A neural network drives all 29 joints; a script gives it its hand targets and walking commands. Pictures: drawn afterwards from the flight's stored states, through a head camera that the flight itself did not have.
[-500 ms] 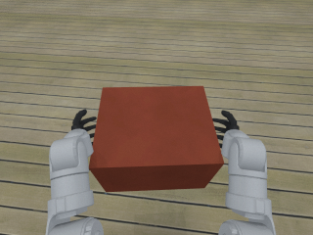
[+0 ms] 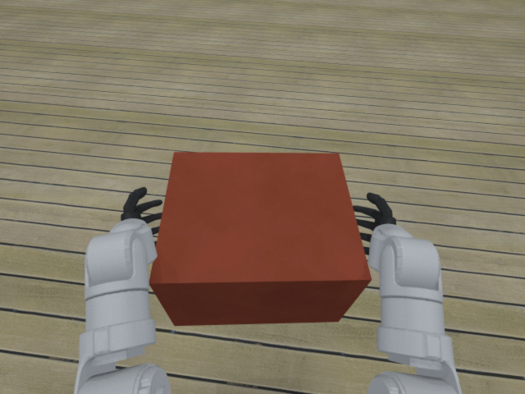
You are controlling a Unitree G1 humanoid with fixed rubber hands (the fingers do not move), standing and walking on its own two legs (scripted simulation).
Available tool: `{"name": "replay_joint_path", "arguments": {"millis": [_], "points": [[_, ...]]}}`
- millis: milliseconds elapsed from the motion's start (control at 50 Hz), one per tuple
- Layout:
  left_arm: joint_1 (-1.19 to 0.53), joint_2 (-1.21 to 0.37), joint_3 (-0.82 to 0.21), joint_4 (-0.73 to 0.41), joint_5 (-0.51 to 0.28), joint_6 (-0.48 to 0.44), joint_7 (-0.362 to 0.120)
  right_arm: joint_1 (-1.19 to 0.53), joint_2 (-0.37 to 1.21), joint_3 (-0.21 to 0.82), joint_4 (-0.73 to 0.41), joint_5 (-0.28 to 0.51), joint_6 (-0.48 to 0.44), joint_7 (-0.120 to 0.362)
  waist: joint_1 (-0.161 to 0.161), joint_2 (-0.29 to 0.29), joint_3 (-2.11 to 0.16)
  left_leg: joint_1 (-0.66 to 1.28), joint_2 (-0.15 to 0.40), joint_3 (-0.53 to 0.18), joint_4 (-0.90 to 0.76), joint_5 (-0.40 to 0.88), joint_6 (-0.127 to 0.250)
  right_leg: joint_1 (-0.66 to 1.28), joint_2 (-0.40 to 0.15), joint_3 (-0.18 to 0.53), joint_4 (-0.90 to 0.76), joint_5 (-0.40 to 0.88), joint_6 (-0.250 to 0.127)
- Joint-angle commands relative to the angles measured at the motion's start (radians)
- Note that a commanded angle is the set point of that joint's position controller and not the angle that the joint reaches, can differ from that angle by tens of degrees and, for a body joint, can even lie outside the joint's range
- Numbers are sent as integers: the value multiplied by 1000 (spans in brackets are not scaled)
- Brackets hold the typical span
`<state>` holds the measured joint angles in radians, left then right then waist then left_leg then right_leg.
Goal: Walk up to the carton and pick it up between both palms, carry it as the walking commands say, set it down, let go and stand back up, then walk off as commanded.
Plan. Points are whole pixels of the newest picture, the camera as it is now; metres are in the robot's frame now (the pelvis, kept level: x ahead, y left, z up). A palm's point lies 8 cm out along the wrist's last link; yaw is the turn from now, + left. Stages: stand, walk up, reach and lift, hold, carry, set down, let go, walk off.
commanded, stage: carry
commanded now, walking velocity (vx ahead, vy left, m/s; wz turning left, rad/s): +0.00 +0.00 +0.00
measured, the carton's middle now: (257, 238) +0.38 +0.01 +0.04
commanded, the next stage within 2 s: hold in 1.20 s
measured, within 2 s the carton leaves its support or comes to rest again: neither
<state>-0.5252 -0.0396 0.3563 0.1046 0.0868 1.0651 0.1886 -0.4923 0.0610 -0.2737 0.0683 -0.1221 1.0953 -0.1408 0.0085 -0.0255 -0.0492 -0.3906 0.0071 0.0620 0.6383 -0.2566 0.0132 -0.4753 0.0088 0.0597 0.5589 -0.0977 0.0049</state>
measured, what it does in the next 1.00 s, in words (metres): stands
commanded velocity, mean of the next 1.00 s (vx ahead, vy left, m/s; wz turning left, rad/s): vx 0.00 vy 0.00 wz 0.00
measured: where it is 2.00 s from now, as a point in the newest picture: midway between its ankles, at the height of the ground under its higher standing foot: outside the picture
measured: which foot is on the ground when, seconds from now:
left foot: down 0.00-1.00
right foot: down 0.00-1.00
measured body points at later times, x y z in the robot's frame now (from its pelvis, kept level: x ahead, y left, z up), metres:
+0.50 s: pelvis +0.03 +0.01 +0.00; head +0.02 +0.01 +0.45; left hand +0.37 +0.21 +0.09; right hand +0.37 -0.17 +0.09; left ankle +0.06 +0.12 -0.72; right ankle +0.14 -0.12 -0.72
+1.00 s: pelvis +0.02 +0.01 +0.00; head +0.01 +0.01 +0.45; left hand +0.36 +0.20 +0.06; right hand +0.36 -0.17 +0.06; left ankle +0.06 +0.12 -0.72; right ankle +0.14 -0.12 -0.72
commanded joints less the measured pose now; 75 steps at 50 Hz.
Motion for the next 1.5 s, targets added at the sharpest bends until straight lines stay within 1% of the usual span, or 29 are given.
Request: {"name": "replay_joint_path", "arguments": {"millis": [0,60,80,220,240,260,340,360,420,540,580,640,680,720,800,820,840,860,980,1000,1040,1060,1140,1160,1180,1200,1220,1380,1480], "points": [[-726,-933,-740,-56,-348,-6,-287,-739,907,629,-74,323,-52,205,8,18,-445,89,67,-100,-135,-244,24,170,-114,140,-186,-292,-38],[-724,-838,-642,119,-280,-57,-297,-700,808,505,134,238,-102,217,2,34,-442,103,84,-113,-150,-207,23,169,-108,123,-153,-232,-43],[-803,-958,-776,-173,-405,-51,-284,-739,920,626,-147,344,-87,201,1,16,-418,99,99,-122,-173,-201,19,162,-99,116,-136,-210,-44],[-681,-890,-683,49,-304,-57,-296,-671,849,560,46,277,-98,222,5,46,-419,71,109,-131,-177,-225,23,187,-97,107,-117,-167,-44],[-811,-996,-806,-180,-404,-54,-293,-785,934,652,-191,360,-102,213,1,81,-446,84,111,-134,-185,-207,24,193,-93,101,-102,-145,-47],[-732,-881,-687,58,-310,-62,-299,-726,827,545,36,275,-115,219,2,86,-486,117,117,-133,-176,-150,22,214,-97,89,-68,-45,-44],[-623,-925,-719,-16,-335,-87,-301,-634,883,612,-45,313,-135,218,0,-13,-564,166,101,-73,-80,50,15,305,-135,93,-35,260,-47],[-771,-992,-801,-201,-430,-79,-285,-770,928,673,-245,390,-127,198,0,2,-547,158,97,-82,-79,56,20,293,-132,95,-36,262,-46],[-656,-829,-621,145,-273,-86,-291,-663,785,506,122,250,-135,208,-2,23,-542,179,112,-78,-75,134,18,289,-134,72,-11,274,-38],[-757,-903,-717,-72,-357,-116,-281,-724,846,567,-58,321,-163,205,-2,76,-500,161,128,-98,-140,53,25,244,-114,68,-23,140,-45],[-633,-851,-638,130,-276,-125,-291,-636,785,503,115,250,-178,212,-3,86,-523,192,127,-90,-123,107,24,255,-113,66,-5,179,-48],[-664,-901,-706,-49,-350,-136,-274,-688,810,571,-98,320,-189,197,-1,70,-527,186,135,-107,-118,149,34,247,-102,59,6,168,-48],[-647,-800,-612,157,-259,-152,-285,-636,723,470,148,224,-201,209,-2,58,-498,142,134,-111,-149,30,36,250,-104,58,-10,115,-44],[-658,-871,-698,-16,-324,-160,-282,-629,801,549,2,288,-205,208,-4,81,-482,140,125,-89,-157,-46,20,242,-106,70,-37,87,-46],[-585,-793,-593,219,-221,-197,-311,-603,731,484,206,204,-246,230,-3,29,-469,96,110,-98,-163,-158,25,259,-113,99,-85,-13,-50],[-596,-781,-595,217,-219,-210,-310,-615,706,472,196,201,-258,234,-3,21,-473,105,111,-95,-160,-130,24,255,-114,96,-80,-3,-48],[-651,-906,-720,-23,-326,-199,-302,-726,824,627,-101,328,-247,223,-3,-2,-473,132,110,-84,-157,-91,19,243,-111,87,-64,46,-46],[-647,-832,-639,155,-250,-204,-311,-687,763,534,122,245,-254,233,-5,41,-500,150,93,-72,-132,-80,19,247,-134,118,-83,77,-48],[-644,-881,-684,24,-304,-222,-317,-717,809,610,-45,304,-270,231,-6,2,-502,123,97,-88,-138,-101,29,274,-131,115,-77,64,-50],[-542,-798,-595,225,-206,-231,-334,-603,750,527,187,212,-276,251,-5,3,-517,137,98,-88,-137,-95,33,273,-129,112,-85,35,-47],[-652,-869,-691,-4,-308,-235,-319,-680,816,600,-17,301,-275,239,-6,13,-519,147,94,-82,-138,-94,28,258,-126,116,-91,4,-47],[-608,-802,-615,173,-232,-236,-328,-616,758,525,179,222,-278,249,-5,22,-501,119,101,-98,-161,-103,35,260,-123,102,-75,-17,-46],[-672,-832,-676,34,-304,-244,-310,-635,764,536,57,268,-286,238,-6,77,-491,159,130,-102,-171,17,28,234,-104,75,-22,102,-48],[-517,-725,-534,364,-162,-251,-331,-517,660,413,360,143,-300,258,-3,58,-482,140,134,-109,-191,-56,37,239,-95,66,-32,38,-40],[-575,-845,-670,86,-270,-255,-330,-588,758,545,62,246,-302,253,-4,50,-459,112,139,-113,-207,-82,33,242,-92,65,-38,14,-35],[-254,-847,-516,437,-58,-328,-389,-237,721,337,413,39,-368,312,-89,158,-226,161,-16,-193,-327,-190,31,479,47,10,-102,-91,-30],[-334,-885,-546,462,-73,-371,-449,-258,758,360,407,59,-404,372,-118,163,-229,120,4,-203,-348,-239,41,505,54,16,-88,-101,-18],[-550,-1070,-779,183,-235,-533,-594,-664,950,644,-37,262,-529,483,-99,74,-715,98,-11,-192,-274,116,46,642,76,-1,-51,173,-25],[-542,-1031,-719,251,-213,-537,-614,-545,984,601,192,222,-504,514,-75,54,-637,28,-20,-175,-317,-17,37,617,74,10,-74,43,-21]]}}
